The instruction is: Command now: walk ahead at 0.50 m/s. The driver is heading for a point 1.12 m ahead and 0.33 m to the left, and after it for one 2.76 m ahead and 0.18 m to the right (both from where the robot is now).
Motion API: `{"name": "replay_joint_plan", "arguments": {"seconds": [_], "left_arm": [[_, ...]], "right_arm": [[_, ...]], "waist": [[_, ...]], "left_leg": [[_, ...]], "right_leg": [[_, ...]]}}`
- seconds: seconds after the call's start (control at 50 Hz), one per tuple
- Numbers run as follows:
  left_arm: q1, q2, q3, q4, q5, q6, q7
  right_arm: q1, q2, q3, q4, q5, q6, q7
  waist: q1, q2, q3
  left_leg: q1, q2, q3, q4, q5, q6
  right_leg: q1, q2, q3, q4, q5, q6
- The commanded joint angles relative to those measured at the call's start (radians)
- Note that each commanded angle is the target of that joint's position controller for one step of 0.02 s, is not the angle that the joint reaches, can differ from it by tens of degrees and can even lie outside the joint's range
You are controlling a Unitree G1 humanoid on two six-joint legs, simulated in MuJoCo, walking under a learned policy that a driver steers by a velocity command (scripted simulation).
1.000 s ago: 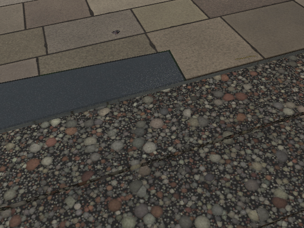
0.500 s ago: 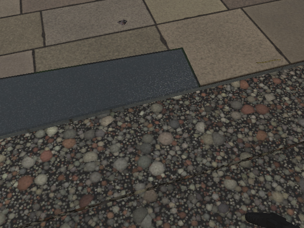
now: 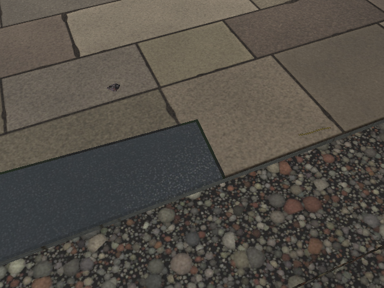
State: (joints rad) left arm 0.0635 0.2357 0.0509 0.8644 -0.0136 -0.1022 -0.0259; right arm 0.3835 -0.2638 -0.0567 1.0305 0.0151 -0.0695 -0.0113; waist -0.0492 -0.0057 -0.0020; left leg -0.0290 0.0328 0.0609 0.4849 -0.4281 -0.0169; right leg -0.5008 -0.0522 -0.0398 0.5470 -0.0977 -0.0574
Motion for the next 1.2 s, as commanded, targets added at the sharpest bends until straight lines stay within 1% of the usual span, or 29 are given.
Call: {"name": "replay_joint_plan", "arguments": {"seconds": [0.02, 0.04, 0.06, 0.08, 0.12, 0.24, 0.34, 0.42, 0.48, 0.52, 0.54, 0.56, 0.58, 0.6, 0.62, 0.64, 0.66, 0.72, 0.78, 0.92, 0.98, 1.02, 1.04, 1.06, 1.08, 1.1, 1.12, 1.14, 1.2], "left_arm": [[0.437, 0.288, 0.082, 0.07, 0.013, -0.002, 0.003], [0.36, 0.207, 0.057, 0.052, 0.011, -0.01, 0.001], [0.282, 0.156, 0.042, 0.032, 0.01, -0.011, 0.001], [0.211, 0.126, 0.03, 0.022, 0.016, -0.01, -0.002], [0.169, 0.081, 0.014, 0.03, 0.027, -0.014, -0.007], [0.292, 0.111, 0.016, 0.091, 0.024, -0.008, 0.016], [0.349, 0.125, 0.013, 0.094, 0.017, 0.015, 0.034], [0.428, 0.127, 0.012, 0.124, 0.012, 0.029, 0.034], [0.39, 0.146, 0.017, 0.122, 0.011, 0.041, 0.044], [0.351, 0.146, 0.016, 0.112, 0.014, 0.046, 0.055], [0.363, 0.129, 0.008, 0.086, 0.021, 0.044, 0.061], [0.428, 0.018, -0.026, 0.059, 0.034, 0.019, 0.045], [0.347, 0.07, -0.01, 0.055, 0.023, -0.019, 0.026], [0.268, 0.12, 0.005, 0.019, -0.014, -0.042, 0.013], [0.203, 0.125, 0.005, 0.001, -0.016, -0.054, 0.016], [0.178, 0.123, 0.015, -0.009, -0.004, -0.053, 0.023], [0.194, 0.119, 0.022, -0.013, 0.003, -0.04, 0.031], [0.202, 0.09, 0.023, -0.028, 0.017, -0.008, 0.043], [0.082, 0.087, 0.022, -0.068, 0.028, 0.006, 0.053], [-0.115, 0.088, 0.013, -0.122, 0.001, -0.011, 0.033], [-0.094, 0.125, 0.024, -0.132, -0.004, -0.026, 0.02], [0.032, 0.167, 0.046, -0.1, 0.007, -0.039, 0.021], [0.195, 0.21, 0.064, -0.075, 0.018, -0.043, 0.028], [0.314, 0.312, 0.088, -0.056, 0.037, -0.03, 0.038], [0.335, 0.267, 0.081, -0.047, 0.026, -0.022, 0.033], [0.287, 0.175, 0.057, -0.071, 0.02, -0.019, 0.033], [0.242, 0.133, 0.044, -0.078, 0.021, -0.011, 0.033], [0.191, 0.111, 0.034, -0.08, 0.026, -0.005, 0.032], [0.17, 0.103, 0.029, -0.06, 0.036, -0.002, 0.031]], "right_arm": [[0.085, 0.016, 0.026, -0.072, -0.006, -0.037, 0.01], [0.012, -0.083, 0.002, -0.084, 0.023, -0.056, 0.016], [-0.068, -0.098, 0.001, -0.108, 0.032, -0.064, 0.017], [-0.11, -0.095, -0.002, -0.114, 0.021, -0.062, 0.012], [-0.101, -0.079, -0.01, -0.111, 0.009, -0.035, 0.009], [-0.194, -0.043, -0.011, -0.141, -0.007, 0.001, 0.009], [-0.391, 0.003, 0.012, -0.205, -0.006, -0.01, 0.02], [-0.479, 0.002, 0.018, -0.239, 0.004, -0.025, 0.041], [-0.42, -0.027, 0.005, -0.24, 0.006, -0.033, 0.06], [-0.167, -0.105, -0.039, -0.165, 0.006, -0.03, 0.062], [-0.007, -0.187, -0.071, -0.129, 0.002, -0.023, 0.055], [0.092, -0.267, -0.09, -0.109, -0.002, -0.013, 0.049], [0.033, -0.201, -0.064, -0.127, -0.009, -0.013, 0.039], [-0.054, -0.154, -0.049, -0.145, -0.011, -0.02, 0.035], [-0.122, -0.116, -0.037, -0.163, -0.011, -0.025, 0.036], [-0.168, -0.082, -0.026, -0.167, -0.017, -0.03, 0.041], [-0.196, -0.053, -0.016, -0.171, -0.024, -0.034, 0.042], [-0.167, -0.075, -0.02, -0.17, -0.006, -0.033, 0.033], [-0.118, -0.125, -0.034, -0.183, -0.005, -0.03, 0.01], [-0.023, -0.151, -0.05, -0.187, 0.012, -0.007, -0.007], [-0.032, -0.148, -0.053, -0.203, 0.01, 0.008, -0.011], [-0.035, -0.104, -0.041, -0.226, 0.007, 0.015, -0.011], [-0.082, -0.06, -0.023, -0.254, 0.0, 0.011, -0.008], [-0.019, 0.007, -0.005, -0.294, 0.006, -0.007, -0.006], [0.024, -0.061, -0.012, -0.301, 0.026, -0.016, -0.005], [-0.026, -0.13, -0.028, -0.297, 0.027, -0.012, -0.004], [-0.082, -0.127, -0.03, -0.303, 0.021, -0.004, -0.002], [-0.116, -0.112, -0.032, -0.315, 0.015, 0.001, 0.0], [-0.118, -0.049, -0.026, -0.34, 0.016, 0.029, 0.01]], "waist": [[0.141, -0.322, -0.349], [0.135, -0.205, -0.248], [0.121, -0.133, -0.171], [0.094, -0.068, -0.107], [0.044, -0.089, -0.052], [0.047, -0.047, 0.021], [0.102, -0.046, 0.073], [0.122, -0.07, 0.099], [0.058, -0.129, 0.04], [-0.073, -0.143, -0.116], [-0.117, -0.044, -0.226], [-0.069, 0.241, -0.358], [-0.077, 0.223, -0.358], [-0.052, 0.177, -0.213], [-0.028, 0.053, -0.143], [0.015, -0.004, -0.081], [0.055, 0.011, -0.066], [0.085, 0.049, -0.019], [0.054, 0.05, 0.017], [-0.025, 0.094, 0.014], [0.002, 0.119, -0.006], [0.064, 0.105, -0.067], [0.155, 0.047, -0.174], [0.138, -0.228, -0.273], [0.123, -0.3, -0.29], [0.137, -0.175, -0.174], [0.13, -0.098, -0.1], [0.109, -0.083, -0.04], [0.068, -0.124, 0.023]], "left_leg": [[-0.652, -0.091, -0.095, 0.77, -0.121, 0.047], [-0.749, -0.022, -0.166, 0.877, -0.079, 0.072], [-0.765, 0.033, -0.147, 0.881, 0.012, 0.091], [-0.728, 0.077, -0.129, 0.828, 0.099, 0.092], [-0.632, 0.123, -0.133, 0.738, 0.188, 0.092], [-0.814, 0.131, -0.105, 0.655, 0.326, 0.042], [-0.793, 0.098, -0.036, 0.38, 0.417, 0.027], [-0.769, 0.05, 0.018, 0.262, 0.369, 0.058], [-0.621, -0.007, 0.062, 0.201, 0.283, 0.116], [-0.262, -0.092, 0.084, 0.142, 0.317, 0.169], [0.051, 0.041, -0.167, 0.107, 0.266, 0.236], [0.335, 0.279, -0.736, -0.089, -0.007, 0.398], [0.353, 0.296, -0.902, -0.232, -0.065, 0.376], [0.239, 0.282, -0.761, -0.227, -0.03, 0.336], [0.081, 0.244, -0.631, -0.235, 0.05, 0.311], [-0.066, 0.209, -0.528, -0.259, 0.149, 0.294], [-0.154, 0.172, -0.459, -0.28, 0.199, 0.282], [-0.25, 0.122, -0.359, -0.331, 0.21, 0.294], [-0.299, 0.108, -0.32, -0.359, 0.238, 0.29], [-0.21, 0.116, -0.345, -0.261, 0.217, 0.244], [-0.151, 0.136, -0.425, -0.167, 0.196, 0.222], [-0.196, 0.063, -0.425, -0.019, 0.258, 0.18], [-0.31, 0.004, -0.347, 0.233, 0.255, 0.136], [-0.66, -0.124, -0.186, 0.567, -0.039, 0.066], [-0.827, -0.064, -0.196, 0.77, -0.17, 0.052], [-0.88, -0.012, -0.215, 0.864, -0.097, 0.047], [-0.862, 0.024, -0.187, 0.873, -0.014, 0.042], [-0.837, 0.047, -0.179, 0.839, 0.053, 0.038], [-0.78, 0.078, -0.137, 0.865, 0.115, 0.023]], "right_leg": [[0.86, -0.356, 0.777, -0.276, -0.219, -0.256], [0.771, -0.329, 0.685, -0.276, -0.264, -0.211], [0.657, -0.295, 0.538, -0.272, -0.214, -0.176], [0.521, -0.256, 0.427, -0.305, -0.136, -0.161], [0.377, -0.2, 0.304, -0.37, -0.053, -0.145], [0.416, -0.191, 0.175, -0.414, 0.179, -0.172], [0.416, -0.169, 0.1, -0.457, 0.156, -0.144], [0.531, -0.198, 0.07, -0.428, 0.253, -0.139], [0.609, -0.217, 0.001, -0.315, 0.592, -0.104], [0.562, -0.162, -0.073, -0.026, 0.86, -0.052], [0.321, -0.11, -0.099, 0.257, 0.642, -0.008], [-0.04, 0.082, -0.033, 0.644, -0.089, 0.052], [-0.18, 0.088, 0.147, 0.825, -0.363, 0.031], [-0.277, 0.039, 0.158, 0.869, -0.324, 0.011], [-0.244, -0.011, 0.144, 0.82, -0.242, -0.004], [-0.193, -0.046, 0.132, 0.746, -0.193, -0.008], [-0.124, -0.072, 0.136, 0.706, -0.171, -0.012], [-0.109, -0.081, 0.117, 0.593, -0.138, 0.011], [-0.117, -0.057, 0.083, 0.361, -0.022, 0.067], [-0.02, 0.023, 0.088, 0.006, 0.109, 0.107], [0.068, 0.033, 0.106, -0.075, 0.029, 0.09], [0.299, 0.033, 0.089, -0.149, -0.021, 0.048], [0.533, -0.095, 0.189, -0.14, -0.041, -0.005], [0.859, -0.347, 0.557, -0.173, -0.057, -0.136], [0.869, -0.432, 0.793, -0.222, -0.21, -0.204], [0.774, -0.39, 0.666, -0.226, -0.243, -0.177], [0.658, -0.329, 0.505, -0.242, -0.212, -0.135], [0.554, -0.28, 0.413, -0.282, -0.178, -0.114], [0.407, -0.23, 0.226, -0.351, -0.008, -0.104]]}}
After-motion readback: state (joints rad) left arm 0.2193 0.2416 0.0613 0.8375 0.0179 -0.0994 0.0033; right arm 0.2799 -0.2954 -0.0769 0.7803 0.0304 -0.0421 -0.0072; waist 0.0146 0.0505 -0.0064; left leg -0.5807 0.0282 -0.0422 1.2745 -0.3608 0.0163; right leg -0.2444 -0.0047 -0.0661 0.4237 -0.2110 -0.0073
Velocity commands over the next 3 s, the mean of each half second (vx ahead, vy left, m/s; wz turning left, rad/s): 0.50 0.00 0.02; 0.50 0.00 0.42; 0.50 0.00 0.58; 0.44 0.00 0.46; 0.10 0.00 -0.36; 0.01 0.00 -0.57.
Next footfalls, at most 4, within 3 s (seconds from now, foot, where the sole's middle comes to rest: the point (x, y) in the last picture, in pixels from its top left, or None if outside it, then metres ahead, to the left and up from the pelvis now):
0.52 left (166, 285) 0.49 0.12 -0.73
1.04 right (219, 213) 0.74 -0.08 -0.73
1.52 left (120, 184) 0.87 0.29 -0.69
2.00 right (119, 120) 1.21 0.32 -0.69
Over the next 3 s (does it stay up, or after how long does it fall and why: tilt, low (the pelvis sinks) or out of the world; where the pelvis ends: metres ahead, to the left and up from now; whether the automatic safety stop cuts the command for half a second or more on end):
stays up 1.06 0.30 0.08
